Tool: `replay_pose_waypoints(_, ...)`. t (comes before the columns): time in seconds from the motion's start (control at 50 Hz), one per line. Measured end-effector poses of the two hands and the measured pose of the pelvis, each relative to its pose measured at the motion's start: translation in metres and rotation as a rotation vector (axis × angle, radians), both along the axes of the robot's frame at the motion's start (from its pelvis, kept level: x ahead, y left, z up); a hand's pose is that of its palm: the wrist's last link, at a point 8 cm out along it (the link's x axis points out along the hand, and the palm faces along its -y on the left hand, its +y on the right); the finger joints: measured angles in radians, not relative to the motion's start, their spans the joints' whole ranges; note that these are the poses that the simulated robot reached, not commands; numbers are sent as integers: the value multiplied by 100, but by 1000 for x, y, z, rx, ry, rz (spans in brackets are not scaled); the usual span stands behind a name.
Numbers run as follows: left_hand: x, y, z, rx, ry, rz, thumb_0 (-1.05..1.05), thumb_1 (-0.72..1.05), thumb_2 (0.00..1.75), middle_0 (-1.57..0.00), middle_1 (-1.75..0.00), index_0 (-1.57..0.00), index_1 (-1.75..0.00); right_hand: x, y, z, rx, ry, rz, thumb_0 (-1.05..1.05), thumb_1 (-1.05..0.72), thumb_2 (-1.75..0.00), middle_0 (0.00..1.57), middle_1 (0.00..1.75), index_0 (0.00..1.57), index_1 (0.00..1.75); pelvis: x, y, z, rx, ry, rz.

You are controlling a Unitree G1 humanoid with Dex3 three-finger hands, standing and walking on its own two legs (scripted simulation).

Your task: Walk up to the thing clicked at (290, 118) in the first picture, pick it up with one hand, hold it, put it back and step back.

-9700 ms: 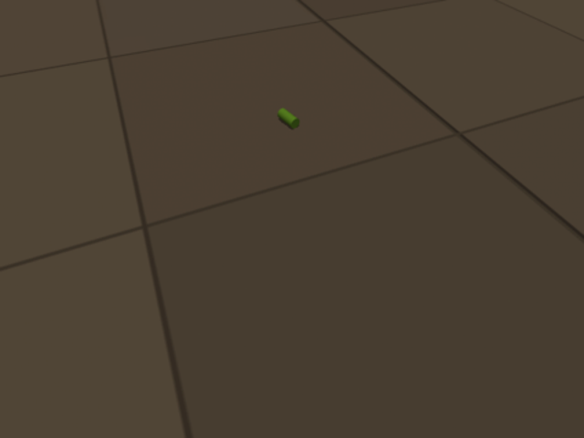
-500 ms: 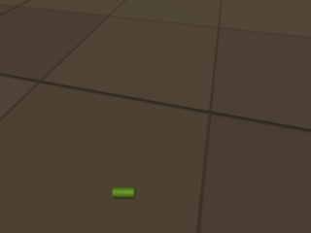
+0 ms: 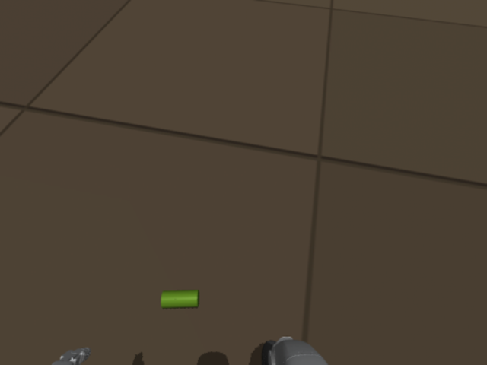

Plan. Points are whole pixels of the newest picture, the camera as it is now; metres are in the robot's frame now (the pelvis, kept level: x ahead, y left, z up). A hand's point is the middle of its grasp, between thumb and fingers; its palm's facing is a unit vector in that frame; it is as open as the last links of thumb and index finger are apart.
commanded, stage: walk up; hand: left
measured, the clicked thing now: (180, 298) +0.41 +0.23 -0.73
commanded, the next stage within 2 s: none
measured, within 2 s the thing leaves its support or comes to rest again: neither
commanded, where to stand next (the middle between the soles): +0.02 -0.01 m, yaw +0 degrees
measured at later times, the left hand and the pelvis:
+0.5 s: hand out of the picture +0.11 +0.29 -0.17, palm faces +0.01 -0.95 -0.32, open 7.4 cm; pelvis -0.02 +0.02 -0.01, yaw +3 degrees
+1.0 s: hand out of the picture +0.03 +0.27 -0.13, palm faces -0.03 -0.92 -0.39, open 7.4 cm; pelvis -0.02 +0.01 +0.01, yaw -1 degrees
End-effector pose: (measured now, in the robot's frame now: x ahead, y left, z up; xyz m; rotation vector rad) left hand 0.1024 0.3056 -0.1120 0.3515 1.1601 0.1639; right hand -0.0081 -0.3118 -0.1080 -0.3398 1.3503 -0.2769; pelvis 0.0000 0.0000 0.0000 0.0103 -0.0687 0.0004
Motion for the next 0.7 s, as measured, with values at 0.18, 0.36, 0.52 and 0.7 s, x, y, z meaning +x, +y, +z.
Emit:
replay_pose_waypoints(0.18, 40, -30, 9, -14, -89, 3, 1, 91, 89, -21, -30, -20, -30, 66, 0, -13, 45, -91, 34, 0, -90, -90, 21, 30, 21, 30, 14, -9, -1, -10, -15, 13)
replay_pose_waypoints(0.36, 37, -2, -6, -27, -126, 21, 0, 91, 89, -21, -30, -21, -30, 72, 3, -2, -34, -96, 99, 0, -90, -90, 21, 30, 21, 30, -1, 8, -11, -16, 6, 43)
replay_pose_waypoints(0.52, -13, 30, -22, -36, 1, 71, 1, 91, 89, -21, -30, -20, -30, 37, 13, 24, -99, -65, 91, 0, -90, -90, 21, 30, 21, 30, -18, 24, -4, -46, 20, 42)
replay_pose_waypoints(0.7, -86, 38, -17, 4, 170, 64, 1, 91, 89, -21, -30, -20, -30, 52, 11, 38, -88, -178, 108, 0, -90, -90, 21, 30, 21, 30, -24, 19, 5, -34, 44, -33)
